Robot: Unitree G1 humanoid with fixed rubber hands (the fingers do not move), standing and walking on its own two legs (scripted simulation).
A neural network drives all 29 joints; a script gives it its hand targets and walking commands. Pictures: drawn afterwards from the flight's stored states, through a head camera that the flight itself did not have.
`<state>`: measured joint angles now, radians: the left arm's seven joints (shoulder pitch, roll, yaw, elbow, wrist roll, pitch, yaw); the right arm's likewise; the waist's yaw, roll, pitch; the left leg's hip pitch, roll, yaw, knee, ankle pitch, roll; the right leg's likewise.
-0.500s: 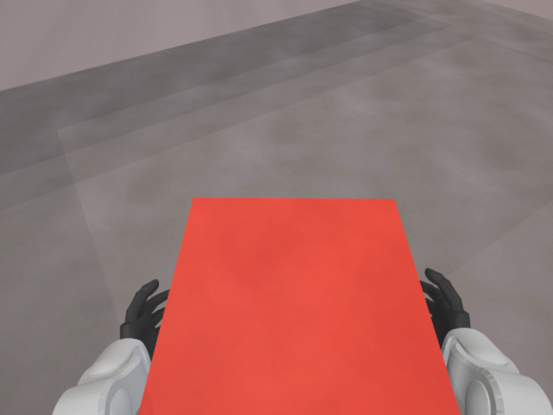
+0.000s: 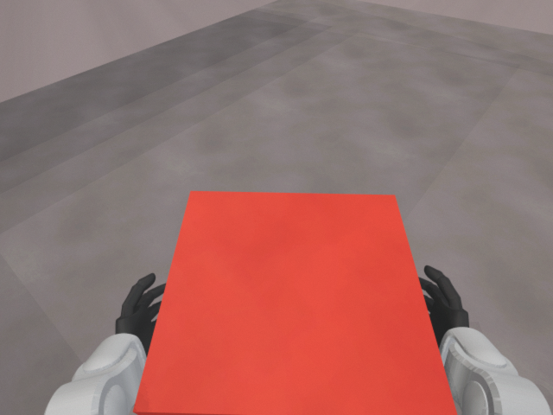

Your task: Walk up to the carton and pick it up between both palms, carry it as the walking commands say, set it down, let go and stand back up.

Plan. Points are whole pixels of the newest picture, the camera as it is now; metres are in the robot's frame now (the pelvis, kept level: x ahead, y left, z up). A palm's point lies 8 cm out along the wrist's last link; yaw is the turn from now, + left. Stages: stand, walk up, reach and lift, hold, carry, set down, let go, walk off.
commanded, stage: carry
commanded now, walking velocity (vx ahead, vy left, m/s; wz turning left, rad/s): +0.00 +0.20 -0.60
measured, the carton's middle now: (289, 325) +0.26 +0.00 +0.02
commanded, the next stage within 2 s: none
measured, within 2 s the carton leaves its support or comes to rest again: neither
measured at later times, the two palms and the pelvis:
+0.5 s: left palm (107, 335) +0.22 +0.22 +0.08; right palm out of the picture +0.11 -0.13 +0.09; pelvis -0.04 +0.10 +0.00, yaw -18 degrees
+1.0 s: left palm (72, 326) +0.24 +0.28 +0.07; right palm out of the picture +0.04 -0.04 +0.09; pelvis -0.04 +0.23 +0.01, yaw -35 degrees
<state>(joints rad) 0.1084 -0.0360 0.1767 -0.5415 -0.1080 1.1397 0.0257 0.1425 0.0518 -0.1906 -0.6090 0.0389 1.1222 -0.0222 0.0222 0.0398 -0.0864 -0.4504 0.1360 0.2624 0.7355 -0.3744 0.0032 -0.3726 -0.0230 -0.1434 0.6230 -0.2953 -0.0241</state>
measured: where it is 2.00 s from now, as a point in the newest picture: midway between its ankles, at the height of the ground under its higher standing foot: outside the picture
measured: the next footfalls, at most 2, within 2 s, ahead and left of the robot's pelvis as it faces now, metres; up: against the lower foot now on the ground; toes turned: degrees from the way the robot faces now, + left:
left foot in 0.24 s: +0.05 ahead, +0.19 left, +0.00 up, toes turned +0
right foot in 0.52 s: -0.04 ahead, +0.01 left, +0.00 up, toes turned -28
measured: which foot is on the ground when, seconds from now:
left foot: up 0.00-0.22, down 0.24-0.52, up 0.54-0.80, down 0.82-1.00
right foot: down 0.00-0.26, up 0.28-0.50, down 0.52-0.84, up 0.86-1.00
